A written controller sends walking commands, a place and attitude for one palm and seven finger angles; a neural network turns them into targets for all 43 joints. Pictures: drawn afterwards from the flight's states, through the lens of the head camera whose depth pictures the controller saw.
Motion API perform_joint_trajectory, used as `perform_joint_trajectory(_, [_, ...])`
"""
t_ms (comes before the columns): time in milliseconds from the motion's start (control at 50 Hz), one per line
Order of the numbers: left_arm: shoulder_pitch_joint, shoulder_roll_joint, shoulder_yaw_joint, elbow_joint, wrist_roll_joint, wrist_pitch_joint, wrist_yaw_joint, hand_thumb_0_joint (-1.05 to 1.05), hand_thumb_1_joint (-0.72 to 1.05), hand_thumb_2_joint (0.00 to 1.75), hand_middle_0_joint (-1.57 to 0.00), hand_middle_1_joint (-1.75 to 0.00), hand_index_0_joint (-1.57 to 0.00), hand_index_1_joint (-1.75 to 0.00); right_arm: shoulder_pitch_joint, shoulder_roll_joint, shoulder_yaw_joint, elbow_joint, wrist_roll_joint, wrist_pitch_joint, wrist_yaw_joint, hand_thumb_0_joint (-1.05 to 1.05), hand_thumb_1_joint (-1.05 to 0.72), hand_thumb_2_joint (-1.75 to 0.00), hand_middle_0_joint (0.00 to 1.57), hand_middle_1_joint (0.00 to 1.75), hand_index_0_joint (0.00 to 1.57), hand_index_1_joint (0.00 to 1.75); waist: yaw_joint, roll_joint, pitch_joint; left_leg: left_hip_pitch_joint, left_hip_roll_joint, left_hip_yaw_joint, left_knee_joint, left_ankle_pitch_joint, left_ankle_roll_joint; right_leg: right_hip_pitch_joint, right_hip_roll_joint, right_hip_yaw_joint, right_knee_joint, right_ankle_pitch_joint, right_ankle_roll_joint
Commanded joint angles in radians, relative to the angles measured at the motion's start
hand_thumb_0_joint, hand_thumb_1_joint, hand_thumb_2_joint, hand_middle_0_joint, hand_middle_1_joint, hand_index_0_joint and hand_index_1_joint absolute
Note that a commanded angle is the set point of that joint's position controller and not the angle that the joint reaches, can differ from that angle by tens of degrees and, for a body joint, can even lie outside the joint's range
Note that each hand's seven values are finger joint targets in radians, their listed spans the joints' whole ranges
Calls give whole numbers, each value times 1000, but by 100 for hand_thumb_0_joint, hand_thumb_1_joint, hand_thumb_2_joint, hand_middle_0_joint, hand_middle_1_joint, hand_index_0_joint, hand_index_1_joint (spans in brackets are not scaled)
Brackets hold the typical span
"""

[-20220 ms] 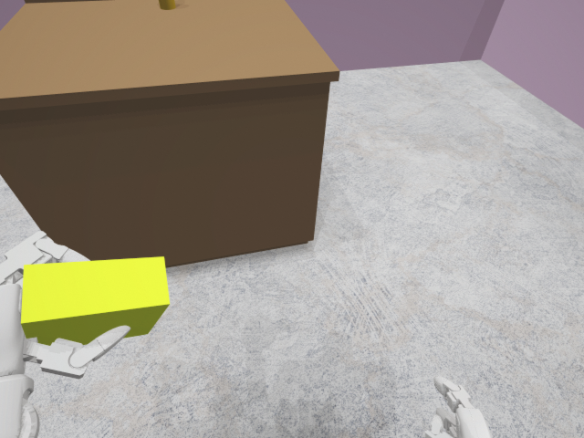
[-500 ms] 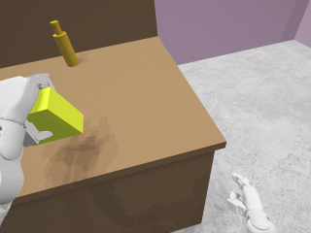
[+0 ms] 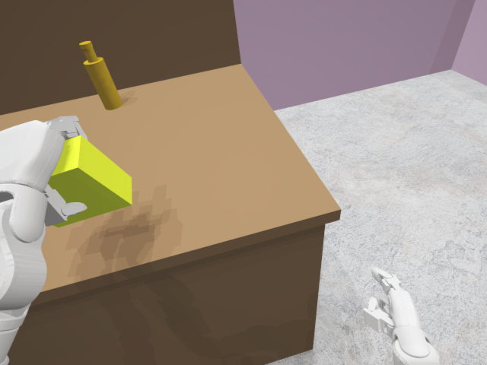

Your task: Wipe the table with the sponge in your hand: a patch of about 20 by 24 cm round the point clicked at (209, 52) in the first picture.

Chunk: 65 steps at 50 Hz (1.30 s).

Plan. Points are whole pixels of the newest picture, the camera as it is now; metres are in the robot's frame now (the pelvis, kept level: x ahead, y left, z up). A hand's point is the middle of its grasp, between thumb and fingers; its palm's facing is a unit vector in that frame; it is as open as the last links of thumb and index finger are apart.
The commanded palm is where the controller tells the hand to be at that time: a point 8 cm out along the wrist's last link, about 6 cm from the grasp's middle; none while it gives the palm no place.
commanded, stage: move the sponge above the wiping area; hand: left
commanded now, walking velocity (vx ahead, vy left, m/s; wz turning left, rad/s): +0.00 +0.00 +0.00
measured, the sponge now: (78, 191) +0.26 +0.29 +0.21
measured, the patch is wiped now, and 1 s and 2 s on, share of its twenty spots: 0.05 0.05 0.05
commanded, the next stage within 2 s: bring the hand home and regain balance in 0.76 s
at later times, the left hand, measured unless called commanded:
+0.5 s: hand (69, 176) +0.27 +0.29 +0.23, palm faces +0.27 -0.04 -0.96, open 9.5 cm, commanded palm +0.22 +0.29 +0.30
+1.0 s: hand (109, 168) +0.27 +0.22 +0.25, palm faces +0.31 -0.75 -0.59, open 9.5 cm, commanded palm +0.19 +0.27 +0.26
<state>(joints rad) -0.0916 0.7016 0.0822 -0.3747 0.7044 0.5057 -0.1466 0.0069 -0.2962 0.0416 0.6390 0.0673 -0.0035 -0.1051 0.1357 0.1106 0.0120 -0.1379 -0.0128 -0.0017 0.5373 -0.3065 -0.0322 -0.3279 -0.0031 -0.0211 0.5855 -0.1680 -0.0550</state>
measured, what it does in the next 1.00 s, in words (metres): shifts its weight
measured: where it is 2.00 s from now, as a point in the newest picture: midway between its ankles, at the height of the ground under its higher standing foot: outside the picture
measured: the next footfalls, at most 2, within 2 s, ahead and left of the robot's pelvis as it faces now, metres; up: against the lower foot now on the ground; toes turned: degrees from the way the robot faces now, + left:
right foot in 1.16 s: +0.00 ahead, -0.10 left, +0.00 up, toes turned -2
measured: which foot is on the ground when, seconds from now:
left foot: down 0.00-1.00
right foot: down 0.00-1.00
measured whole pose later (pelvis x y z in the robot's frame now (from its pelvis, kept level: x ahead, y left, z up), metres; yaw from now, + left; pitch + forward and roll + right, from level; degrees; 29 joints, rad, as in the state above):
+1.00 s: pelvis -0.07 +0.00 -0.01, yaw +0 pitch -4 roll +5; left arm -0.36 0.59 0.19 -0.02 0.08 0.19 -0.05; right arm 0.18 -0.26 0.08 0.57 0.05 -0.05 -0.10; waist 0.01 0.00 0.02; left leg -0.29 -0.04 0.05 0.80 -0.52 0.04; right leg -0.51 -0.06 -0.03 0.68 -0.25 -0.04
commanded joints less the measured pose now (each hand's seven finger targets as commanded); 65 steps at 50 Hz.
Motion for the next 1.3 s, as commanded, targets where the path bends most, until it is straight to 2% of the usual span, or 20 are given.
perform_joint_trajectory(0, [-342,265,147,-85,52,-5,46,0,10,130,-120,-160,-120,-160,-234,-67,-13,-183,0,-58,-6,0,-90,-90,20,30,20,30,-1,-99,-171,-152,3,-16,-86,52,47,200,-82,179,-157,-236,11])
perform_joint_trajectory(180, [-539,230,56,-38,111,12,37,0,10,130,-120,-160,-120,-160,-266,-60,-1,-174,-2,-66,-17,0,-90,-90,20,30,20,30,-3,-34,-226,-148,-5,-22,-117,1,47,212,-69,124,-103,-193,0])
perform_joint_trajectory(320, [-540,241,62,79,134,49,34,0,10,130,-120,-160,-120,-160,-253,-71,-3,-147,-5,-40,-12,0,-90,-90,20,30,20,30,-8,-116,-180,-175,3,-20,-106,-6,45,180,-66,134,-109,-198,4])
perform_joint_trajectory(480, [-631,209,-8,172,155,80,8,0,10,130,-120,-160,-120,-160,-257,-77,1,-148,8,-32,-19,0,-90,-90,20,30,20,30,-30,-93,-205,-180,-6,-10,-85,-58,47,151,-68,108,-88,-221,13])
perform_joint_trajectory(660, [-782,268,-22,235,202,68,-27,0,10,130,-120,-160,-120,-160,-258,-87,-8,-128,10,-38,-38,0,-90,-90,20,30,20,30,-41,-47,-241,-170,-22,-3,-28,-71,51,112,-71,129,-65,-256,14])
perform_joint_trajectory(840, [-846,295,-50,437,221,82,-77,0,10,130,-120,-160,-120,-160,-222,-113,-20,-100,9,-17,-43,0,-90,-90,20,30,20,30,-59,-126,-242,-230,-23,20,39,-80,49,83,-87,124,-44,-291,33])
perform_joint_trajectory(860, [-1217,88,108,171,-559,-203,70,0,10,130,-120,-160,-120,-160,130,27,5,-321,53,-49,17,0,-90,-90,20,30,20,30,-213,-276,66,-233,-7,26,107,-379,71,-155,-138,260,-355,-782,68])
perform_joint_trajectory(880, [-832,141,141,343,-591,-322,128,0,10,130,-120,-160,-120,-160,177,-11,9,-210,-6,-81,1,0,-90,-90,20,30,20,30,-154,-537,-60,-93,-56,93,376,-305,75,-301,-201,327,-425,-926,23])
perform_joint_trajectory(900, [-675,129,228,309,-675,-375,159,0,10,130,-120,-160,-120,-160,205,-18,-13,-202,-9,-83,-6,0,-90,-90,20,30,20,30,-139,-657,-120,62,-79,111,543,-236,78,-430,-253,309,-449,-900,0])
perform_joint_trajectory(920, [-570,102,263,167,-715,-423,171,0,10,130,-120,-160,-120,-160,167,-16,1,-205,-24,-94,-6,0,-90,-90,20,30,20,30,-139,-518,-203,112,-48,71,482,-221,89,-383,-247,248,-369,-692,-13])
perform_joint_trajectory(960, [-380,132,380,-36,-779,-534,220,0,10,130,-120,-160,-120,-160,138,-37,31,-193,-52,-102,-4,0,-90,-90,20,30,20,30,-150,28,-217,55,27,-23,23,-256,89,-284,-180,127,-98,-480,16])
perform_joint_trajectory(980, [-317,24,367,-72,-795,-586,241,0,10,130,-120,-160,-120,-160,112,-38,29,-194,-61,-106,0,0,-90,-90,20,30,20,30,-155,219,-179,-69,123,-186,-263,-326,109,-199,-60,55,149,-355,42])
perform_joint_trajectory(1000, [-291,61,455,-102,-792,-628,263,0,10,130,-120,-160,-120,-160,114,-70,-18,-202,-59,-104,3,0,-90,-90,20,30,20,30,-157,304,-148,-312,249,-308,-377,-348,169,-45,36,-6,492,-237,66])
perform_joint_trajectory(1020, [-225,55,485,-10,-793,-642,265,0,10,130,-120,-160,-120,-160,107,-65,-58,-190,-44,-95,14,0,-90,-90,20,30,20,30,-144,150,-172,-436,288,-287,-327,-291,221,43,31,38,664,-220,81])
perform_joint_trajectory(1060, [-116,28,474,-11,-803,-661,275,0,10,130,-120,-160,-120,-160,113,-51,-66,-175,-18,-79,37,0,-90,-90,20,30,20,30,-142,-21,-122,-415,249,-276,-243,-357,220,5,21,38,462,-302,82])
perform_joint_trajectory(1080, [-65,-42,431,-35,-792,-679,274,0,10,130,-120,-160,-120,-160,93,-36,-59,-173,-14,-79,35,0,-90,-90,20,30,20,30,-133,-45,-31,-420,212,-207,-157,-287,176,42,-11,17,165,-266,69])
perform_joint_trajectory(1120, [69,-42,454,-75,-787,-710,258,0,10,130,-120,-160,-120,-160,120,-52,-58,-174,-27,-81,34,0,-90,-90,20,30,20,30,-166,-160,-70,-354,65,-50,155,-125,98,112,-117,128,-165,-64,17])
perform_joint_trajectory(1160, [152,-44,474,-155,-786,-730,261,0,10,130,-120,-160,-120,-160,120,-15,-49,-165,-29,-95,38,0,-90,-90,20,30,20,30,-176,-118,-179,-279,47,4,211,-58,66,113,-277,220,-218,45,-42])
perform_joint_trajectory(1180, [253,-33,516,-226,-793,-730,272,0,10,130,-120,-160,-120,-160,136,-26,-74,-167,-25,-101,37,0,-90,-90,20,30,20,30,-160,-182,-287,-208,54,-7,216,-21,56,174,-284,266,-199,44,-51])
perform_joint_trajectory(1280, [519,-103,483,-471,-792,-774,309,0,10,130,-120,-160,-120,-160,102,1,-61,-159,-53,-145,20,0,-90,-90,20,30,20,30,-165,-10,-219,-56,93,-2,-25,183,73,91,-167,124,-93,96,4])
